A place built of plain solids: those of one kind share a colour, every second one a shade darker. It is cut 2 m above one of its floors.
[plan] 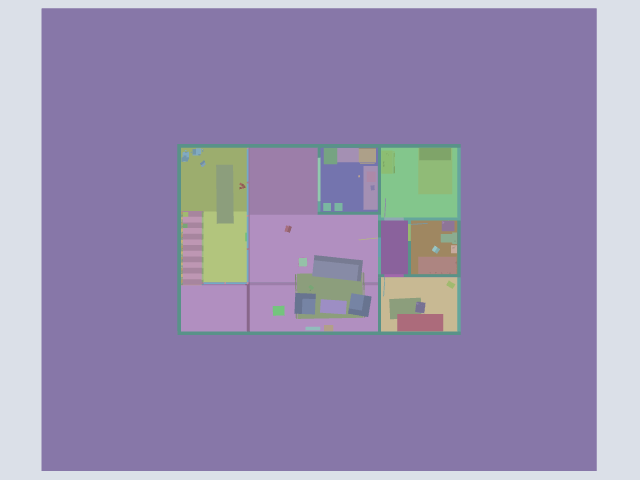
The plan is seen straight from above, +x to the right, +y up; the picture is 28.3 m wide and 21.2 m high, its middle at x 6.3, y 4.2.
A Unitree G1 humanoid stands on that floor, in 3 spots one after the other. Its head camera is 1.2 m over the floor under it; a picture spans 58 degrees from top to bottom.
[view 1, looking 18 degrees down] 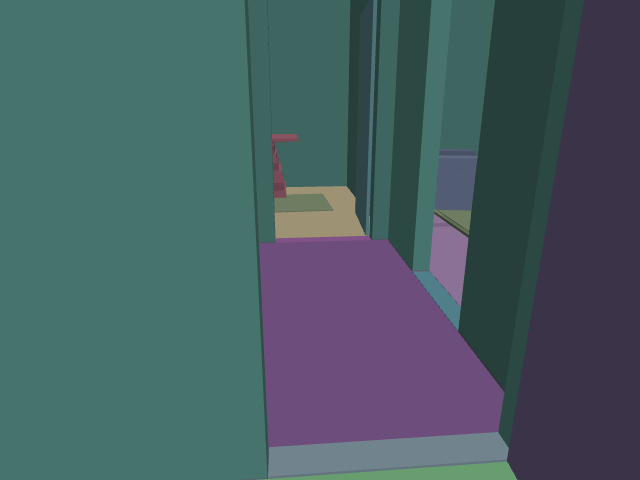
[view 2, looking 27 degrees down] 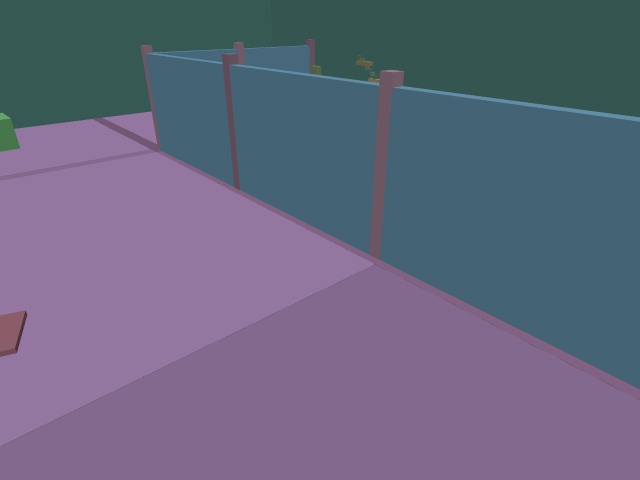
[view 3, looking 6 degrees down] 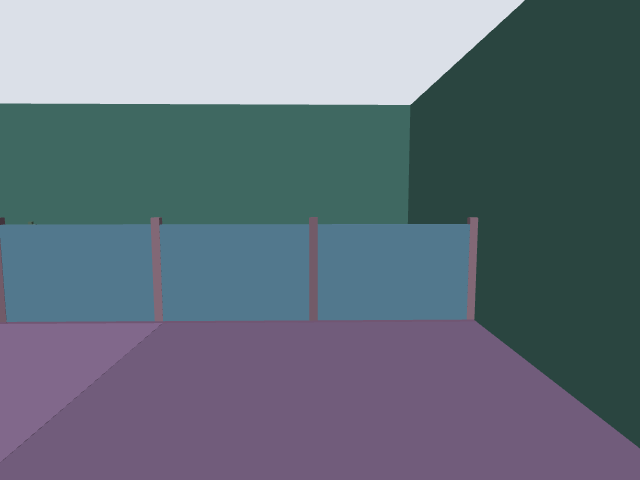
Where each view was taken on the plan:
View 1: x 9.93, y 6.33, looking -95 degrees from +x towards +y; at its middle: upper_floor_gap_den_door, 3.88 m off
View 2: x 4.78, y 6.67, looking -131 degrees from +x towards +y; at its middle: upper_floor_living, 2.64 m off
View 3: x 7.17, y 6.72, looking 179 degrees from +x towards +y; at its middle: stair_guard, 4.06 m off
